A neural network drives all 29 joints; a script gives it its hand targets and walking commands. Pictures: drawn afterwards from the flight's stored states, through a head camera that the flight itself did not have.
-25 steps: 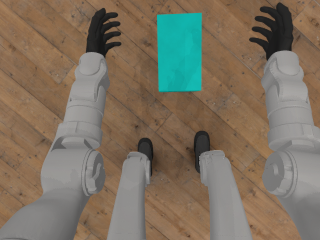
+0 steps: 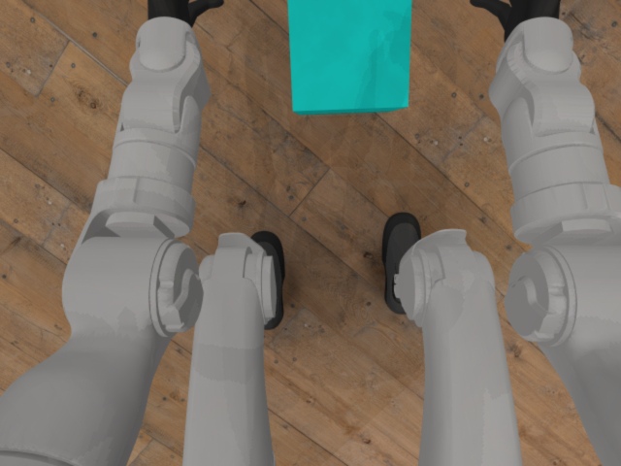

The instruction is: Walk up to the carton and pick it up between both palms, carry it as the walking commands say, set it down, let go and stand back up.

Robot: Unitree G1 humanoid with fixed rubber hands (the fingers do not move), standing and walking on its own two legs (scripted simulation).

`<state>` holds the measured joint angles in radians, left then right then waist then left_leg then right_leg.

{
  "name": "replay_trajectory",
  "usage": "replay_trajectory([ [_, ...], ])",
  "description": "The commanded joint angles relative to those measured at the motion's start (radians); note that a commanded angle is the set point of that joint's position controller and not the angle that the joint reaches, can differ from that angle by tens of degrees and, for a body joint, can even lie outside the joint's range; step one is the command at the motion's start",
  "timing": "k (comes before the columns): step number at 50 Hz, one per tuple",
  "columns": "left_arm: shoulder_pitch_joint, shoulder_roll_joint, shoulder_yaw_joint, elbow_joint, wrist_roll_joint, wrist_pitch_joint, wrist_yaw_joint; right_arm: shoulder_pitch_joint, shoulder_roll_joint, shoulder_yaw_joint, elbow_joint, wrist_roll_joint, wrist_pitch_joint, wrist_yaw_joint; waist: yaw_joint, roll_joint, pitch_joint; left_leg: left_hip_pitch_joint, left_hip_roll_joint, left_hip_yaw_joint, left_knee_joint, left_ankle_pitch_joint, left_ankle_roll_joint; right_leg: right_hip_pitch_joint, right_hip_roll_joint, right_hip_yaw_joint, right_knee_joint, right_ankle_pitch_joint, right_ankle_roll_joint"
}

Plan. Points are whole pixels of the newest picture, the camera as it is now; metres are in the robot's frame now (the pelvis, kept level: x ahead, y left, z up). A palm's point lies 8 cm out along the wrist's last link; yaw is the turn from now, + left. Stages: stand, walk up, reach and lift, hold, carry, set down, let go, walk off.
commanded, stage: reach and lift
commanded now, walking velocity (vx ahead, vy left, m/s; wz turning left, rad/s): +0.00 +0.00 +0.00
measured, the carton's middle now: (346, 14) +0.59 -0.01 -0.43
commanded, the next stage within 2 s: none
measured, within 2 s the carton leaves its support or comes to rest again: neither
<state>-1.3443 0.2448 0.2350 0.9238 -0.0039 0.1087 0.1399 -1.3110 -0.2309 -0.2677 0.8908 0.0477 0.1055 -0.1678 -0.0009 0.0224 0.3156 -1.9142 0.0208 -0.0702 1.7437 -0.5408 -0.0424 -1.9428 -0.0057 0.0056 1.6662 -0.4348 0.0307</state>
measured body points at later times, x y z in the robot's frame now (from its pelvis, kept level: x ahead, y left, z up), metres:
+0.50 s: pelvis -0.02 +0.00 -0.10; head +0.36 +0.01 +0.12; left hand +0.53 +0.17 -0.31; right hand +0.53 -0.16 -0.31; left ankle +0.09 +0.14 -0.48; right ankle +0.13 -0.13 -0.48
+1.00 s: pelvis -0.01 +0.00 -0.13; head +0.38 +0.01 +0.07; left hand +0.54 +0.17 -0.36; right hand +0.55 -0.16 -0.36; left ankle +0.09 +0.14 -0.48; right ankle +0.13 -0.13 -0.48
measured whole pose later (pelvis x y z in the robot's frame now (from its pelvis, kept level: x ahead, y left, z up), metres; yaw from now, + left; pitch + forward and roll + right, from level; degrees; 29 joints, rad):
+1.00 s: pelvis -0.01 +0.00 -0.13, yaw +0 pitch +36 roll -2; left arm -1.57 0.34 0.14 1.20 -0.11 0.04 0.10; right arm -1.60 -0.34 -0.17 1.24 0.14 0.02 -0.10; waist 0.00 0.01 0.52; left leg -2.20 -0.01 -0.10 2.20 -0.62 -0.06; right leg -2.24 0.00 0.02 2.11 -0.49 0.05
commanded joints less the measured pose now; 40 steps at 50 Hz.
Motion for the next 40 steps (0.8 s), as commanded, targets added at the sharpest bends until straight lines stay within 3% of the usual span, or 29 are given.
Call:
replay_trajectory([
  [1, -0.42, 0.215, -0.084, -0.165, -0.106, -0.047, 0.032, -0.393, -0.192, 0.032, -0.155, 0.072, -0.047, -0.033, -0.026, 0.006, -1.639, 0.486, -0.126, 0.133, -0.023, 0.384, -0.002, 0.659, 0.102, -0.075, 0.071, 0.374, 0.022],
  [2, -0.433, 0.224, -0.085, -0.123, -0.102, -0.046, 0.035, -0.388, -0.183, 0.063, -0.102, 0.091, -0.043, -0.032, -0.006, 0.009, -1.587, 0.464, -0.124, 0.134, -0.012, 0.367, -0.002, 0.646, 0.099, -0.069, 0.086, 0.359, 0.023],
  [3, -0.453, 0.222, -0.113, -0.162, -0.134, -0.044, 0.04, -0.427, -0.223, 0.057, -0.155, 0.095, -0.045, -0.04, -0.031, 0.014, -1.688, 0.533, -0.124, 0.126, 0.012, 0.388, 0.0, 0.674, 0.097, -0.08, 0.112, 0.369, 0.02],
  [4, -0.464, 0.218, -0.138, -0.12, -0.138, -0.041, 0.04, -0.422, -0.205, 0.084, -0.113, 0.119, -0.045, -0.038, -0.02, 0.027, -1.622, 0.502, -0.114, 0.124, 0.016, 0.368, 0.001, 0.63, 0.094, -0.079, 0.122, 0.341, 0.019],
  [5, -0.494, 0.223, -0.143, -0.141, -0.156, -0.035, 0.04, -0.455, -0.246, 0.079, -0.144, 0.116, -0.045, -0.044, -0.046, 0.018, -1.661, 0.536, -0.114, 0.116, 0.035, 0.374, -0.004, 0.653, 0.09, -0.083, 0.133, 0.345, 0.015],
  [10, -0.588, 0.282, -0.161, -0.166, -0.201, -0.03, 0.053, -0.543, -0.297, 0.098, -0.17, 0.146, -0.042, -0.065, -0.05, 0.025, -1.701, 0.565, -0.105, 0.13, 0.117, 0.372, -0.003, 0.691, 0.09, -0.085, 0.206, 0.338, 0.013],
  [12, -0.589, 0.263, -0.161, -0.038, -0.19, -0.027, 0.043, -0.535, -0.292, 0.098, -0.033, 0.122, -0.04, -0.052, -0.049, 0.04, -1.436, 0.441, -0.093, 0.126, 0.115, 0.263, -0.004, 0.525, 0.075, -0.081, 0.212, 0.224, 0.007],
  [14, -0.601, 0.254, -0.158, -0.025, -0.186, -0.028, 0.026, -0.568, -0.27, 0.104, -0.028, 0.12, -0.044, -0.038, -0.045, 0.022, -1.35, 0.381, -0.088, 0.122, 0.12, 0.215, -0.002, 0.505, 0.065, -0.076, 0.217, 0.182, 0.005],
  [15, -0.595, 0.238, -0.165, 0.005, -0.179, -0.031, 0.016, -0.533, -0.271, 0.085, 0.044, 0.11, -0.046, -0.03, -0.05, 0.041, -1.288, 0.347, -0.087, 0.125, 0.123, 0.201, -0.007, 0.462, 0.063, -0.075, 0.225, 0.163, 0.004],
  [16, -0.553, 0.251, -0.138, 0.106, -0.152, -0.031, 0.002, -0.506, -0.261, 0.081, 0.131, 0.102, -0.044, -0.017, -0.038, 0.023, -1.163, 0.266, -0.084, 0.117, 0.135, 0.15, 0.0, 0.402, 0.059, -0.073, 0.242, 0.129, 0.009],
  [17, -0.593, 0.252, -0.124, 0.055, -0.145, -0.035, -0.003, -0.535, -0.27, 0.074, 0.089, 0.092, -0.047, -0.011, -0.041, 0.037, -1.173, 0.284, -0.085, 0.12, 0.149, 0.166, -0.004, 0.413, 0.062, -0.061, 0.247, 0.132, 0.003],
  [18, -0.563, 0.255, -0.125, 0.129, -0.133, -0.039, -0.013, -0.524, -0.256, 0.074, 0.156, 0.092, -0.047, -0.002, -0.023, 0.033, -1.09, 0.237, -0.081, 0.116, 0.156, 0.126, 0.001, 0.367, 0.054, -0.057, 0.257, 0.093, 0.006],
  [19, -0.587, 0.257, -0.113, 0.082, -0.127, -0.04, -0.019, -0.534, -0.279, 0.06, 0.121, 0.07, -0.053, 0.001, -0.044, 0.033, -1.134, 0.26, -0.08, 0.111, 0.166, 0.151, -0.003, 0.4, 0.058, -0.06, 0.27, 0.124, 0.004],
  [20, -0.587, 0.262, -0.111, 0.108, -0.112, -0.05, -0.021, -0.544, -0.271, 0.057, 0.141, 0.075, -0.058, 0.005, -0.026, 0.042, -1.095, 0.237, -0.078, 0.116, 0.178, 0.148, -0.006, 0.381, 0.059, -0.055, 0.278, 0.12, 0.007],
  [21, -0.602, 0.273, -0.1, 0.094, -0.098, -0.055, -0.025, -0.557, -0.257, 0.069, 0.121, 0.072, -0.065, 0.013, -0.025, 0.017, -1.082, 0.212, -0.076, 0.109, 0.189, 0.151, -0.002, 0.379, 0.059, -0.058, 0.289, 0.133, 0.007],
  [23, -0.579, 0.258, -0.105, 0.131, -0.099, -0.06, -0.036, -0.528, -0.249, 0.073, 0.18, 0.079, -0.067, 0.029, -0.018, 0.03, -1.054, 0.196, -0.072, 0.11, 0.203, 0.161, -0.002, 0.37, 0.057, -0.048, 0.304, 0.152, 0.011],
  [24, -0.579, 0.271, -0.093, 0.156, -0.087, -0.065, -0.04, -0.516, -0.24, 0.069, 0.213, 0.069, -0.068, 0.036, -0.016, 0.002, -1.005, 0.147, -0.073, 0.107, 0.217, 0.155, 0.0, 0.337, 0.059, -0.046, 0.313, 0.146, 0.013],
  [26, -0.593, 0.251, -0.119, 0.13, -0.095, -0.075, -0.044, -0.552, -0.247, 0.079, 0.183, 0.089, -0.081, 0.043, -0.016, 0.027, -1.041, 0.191, -0.071, 0.093, 0.227, 0.194, -0.002, 0.337, 0.052, -0.043, 0.338, 0.185, 0.014],
  [28, -0.612, 0.253, -0.136, 0.107, -0.097, -0.086, -0.046, -0.515, -0.233, 0.071, 0.238, 0.086, -0.085, 0.05, -0.028, 0.036, -1.027, 0.179, -0.064, 0.092, 0.234, 0.2, -0.009, 0.328, 0.053, -0.042, 0.354, 0.205, 0.012],
  [29, -0.576, 0.247, -0.132, 0.15, -0.087, -0.088, -0.05, -0.493, -0.228, 0.072, 0.264, 0.086, -0.087, 0.056, -0.009, 0.037, -0.989, 0.169, -0.069, 0.103, 0.248, 0.205, -0.01, 0.303, 0.052, -0.036, 0.354, 0.19, 0.015],
  [30, -0.571, 0.247, -0.127, 0.17, -0.075, -0.087, -0.053, -0.499, -0.235, 0.073, 0.277, 0.086, -0.086, 0.062, -0.016, 0.039, -0.945, 0.147, -0.064, 0.089, 0.25, 0.2, -0.01, 0.262, 0.052, -0.04, 0.371, 0.195, 0.019],
  [34, -0.635, 0.287, -0.137, 0.064, -0.09, -0.117, -0.039, -0.556, -0.236, 0.096, 0.191, 0.112, -0.113, 0.059, 0.004, 0.035, -1.109, 0.238, -0.063, 0.098, 0.285, 0.291, -0.006, 0.324, 0.048, -0.042, 0.399, 0.278, 0.027],
  [36, -0.611, 0.267, -0.155, 0.098, -0.109, -0.123, -0.039, -0.536, -0.211, 0.122, 0.225, 0.139, -0.113, 0.059, 0.01, 0.032, -1.129, 0.228, -0.064, 0.103, 0.305, 0.329, -0.004, 0.357, 0.051, -0.034, 0.404, 0.325, 0.024],
  [37, -0.587, 0.25, -0.176, 0.125, -0.128, -0.117, -0.04, -0.518, -0.235, 0.123, 0.239, 0.149, -0.118, 0.059, -0.004, 0.047, -1.125, 0.241, -0.061, 0.1, 0.306, 0.34, -0.01, 0.353, 0.048, -0.038, 0.411, 0.329, 0.026],
  [38, -0.538, 0.247, -0.158, 0.161, -0.1, -0.116, -0.04, -0.488, -0.231, 0.119, 0.263, 0.14, -0.114, 0.06, 0.025, 0.063, -1.091, 0.22, -0.067, 0.101, 0.304, 0.334, -0.009, 0.324, 0.053, -0.033, 0.408, 0.31, 0.023],
  [40, -0.524, 0.256, -0.148, 0.166, -0.089, -0.12, -0.044, -0.47, -0.24, 0.112, 0.282, 0.138, -0.119, 0.064, 0.007, 0.075, -1.06, 0.196, -0.065, 0.094, 0.308, 0.34, -0.013, 0.304, 0.058, -0.033, 0.424, 0.329, 0.02],
])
